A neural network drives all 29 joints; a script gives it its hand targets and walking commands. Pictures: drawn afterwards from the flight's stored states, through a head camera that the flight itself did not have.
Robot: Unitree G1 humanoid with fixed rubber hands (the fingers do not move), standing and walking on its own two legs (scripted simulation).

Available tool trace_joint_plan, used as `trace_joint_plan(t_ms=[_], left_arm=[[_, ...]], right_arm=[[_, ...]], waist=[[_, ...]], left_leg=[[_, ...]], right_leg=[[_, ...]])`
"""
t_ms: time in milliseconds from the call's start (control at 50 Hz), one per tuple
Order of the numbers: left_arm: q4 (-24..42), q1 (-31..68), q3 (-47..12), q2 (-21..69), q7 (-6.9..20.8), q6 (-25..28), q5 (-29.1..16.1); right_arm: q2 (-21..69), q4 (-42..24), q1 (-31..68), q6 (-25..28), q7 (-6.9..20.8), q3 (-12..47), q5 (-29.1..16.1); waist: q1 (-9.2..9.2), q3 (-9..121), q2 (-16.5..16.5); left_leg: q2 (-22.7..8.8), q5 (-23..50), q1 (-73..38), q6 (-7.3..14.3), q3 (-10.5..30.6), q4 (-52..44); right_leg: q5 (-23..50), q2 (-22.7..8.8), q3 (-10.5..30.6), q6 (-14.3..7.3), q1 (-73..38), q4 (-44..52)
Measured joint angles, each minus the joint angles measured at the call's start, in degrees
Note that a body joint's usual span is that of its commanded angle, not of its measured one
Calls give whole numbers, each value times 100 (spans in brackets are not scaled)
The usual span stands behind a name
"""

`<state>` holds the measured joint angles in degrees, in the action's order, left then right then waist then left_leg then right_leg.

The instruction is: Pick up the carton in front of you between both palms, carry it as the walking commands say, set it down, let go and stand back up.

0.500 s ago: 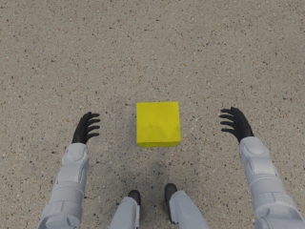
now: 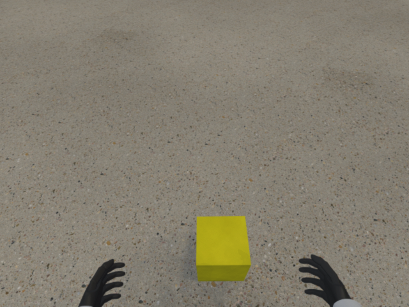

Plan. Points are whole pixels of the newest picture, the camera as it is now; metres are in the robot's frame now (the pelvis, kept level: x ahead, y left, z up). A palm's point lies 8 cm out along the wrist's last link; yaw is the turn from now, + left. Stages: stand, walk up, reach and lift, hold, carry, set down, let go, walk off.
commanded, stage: let go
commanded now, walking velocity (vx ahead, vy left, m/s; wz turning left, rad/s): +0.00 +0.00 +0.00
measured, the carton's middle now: (220, 249) +0.45 -0.06 -0.65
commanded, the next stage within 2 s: stand in 0.34 s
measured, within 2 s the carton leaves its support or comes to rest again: neither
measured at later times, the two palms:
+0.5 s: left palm out of the picture +0.15 +0.25 -0.08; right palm (356, 294) +0.17 -0.28 -0.08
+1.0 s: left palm out of the picture +0.14 +0.28 -0.09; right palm (367, 301) +0.15 -0.30 -0.09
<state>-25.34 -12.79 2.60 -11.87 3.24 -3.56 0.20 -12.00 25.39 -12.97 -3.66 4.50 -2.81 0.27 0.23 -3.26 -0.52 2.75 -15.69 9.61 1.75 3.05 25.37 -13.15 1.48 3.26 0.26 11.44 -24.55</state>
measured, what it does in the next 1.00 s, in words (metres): stands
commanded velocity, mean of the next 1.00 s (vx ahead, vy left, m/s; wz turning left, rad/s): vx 0.00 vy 0.00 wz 0.00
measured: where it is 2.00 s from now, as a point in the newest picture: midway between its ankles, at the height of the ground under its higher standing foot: outside the picture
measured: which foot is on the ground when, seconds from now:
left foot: down 0.00-1.00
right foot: down 0.00-1.00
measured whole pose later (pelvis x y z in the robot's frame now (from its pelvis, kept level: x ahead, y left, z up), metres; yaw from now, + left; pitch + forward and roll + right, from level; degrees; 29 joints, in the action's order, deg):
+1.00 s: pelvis +0.02 -0.01 +0.00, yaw +1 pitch -1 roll +0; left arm -47.8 -8.4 1.8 -19.2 -1.4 -0.1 1.8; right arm -19.8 44.2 -10.1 -0.3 -1.4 -1.8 1.9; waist -0.2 -0.3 -0.7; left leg 1.7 -18.1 7.2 0.7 3.3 26.0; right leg -16.2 1.9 1.7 -0.9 9.2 -26.0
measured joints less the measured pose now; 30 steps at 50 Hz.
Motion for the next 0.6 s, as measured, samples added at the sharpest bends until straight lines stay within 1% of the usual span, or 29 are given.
trace_joint_plan(t_ms=[180,340,360,420,460,520,600], left_arm=[[78,87,-51,-4,62,-396,6],[114,67,-36,26,70,-454,40],[82,51,-31,23,49,-405,26],[-447,121,-96,-134,-190,-170,115],[-749,153,-66,-286,-298,-52,178],[-1072,170,3,-484,-373,83,209],[-1372,200,35,-644,-404,188,195]], right_arm=[[-33,-138,90,-428,36,10,84],[-29,-173,18,-462,-8,0,49],[-30,-211,17,-533,-48,10,62],[-191,208,119,-335,-314,61,108],[-324,497,168,-179,-418,34,150],[-505,819,185,7,-477,-29,172],[-666,1111,198,142,-508,-62,170]], waist=[[-13,-339,-36],[-35,-394,-9],[-30,-376,-6],[-22,-86,-28],[-17,46,-31],[-23,164,-44],[-44,237,-54]], left_leg=[[-13,-88,-560,0,-20,25],[-64,-136,-659,-62,3,25],[-72,-146,-642,-70,0,40],[-102,-252,-286,-101,20,276],[-109,-315,-123,-112,36,388],[-122,-374,10,-115,55,468],[-128,-397,53,-126,59,456]], right_leg=[[-107,1,-19,-11,-545,-60],[-176,44,-65,-72,-631,-97],[-189,52,-66,-81,-609,-120],[-263,86,-105,-95,-290,-287],[-322,95,-128,-108,-136,-388],[-375,107,-156,-129,-18,-446],[-405,107,-168,-132,27,-443]])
